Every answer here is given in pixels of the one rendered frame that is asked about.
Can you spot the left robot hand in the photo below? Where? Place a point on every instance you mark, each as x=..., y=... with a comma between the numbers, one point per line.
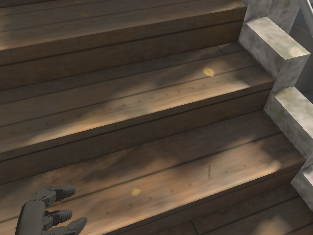
x=34, y=220

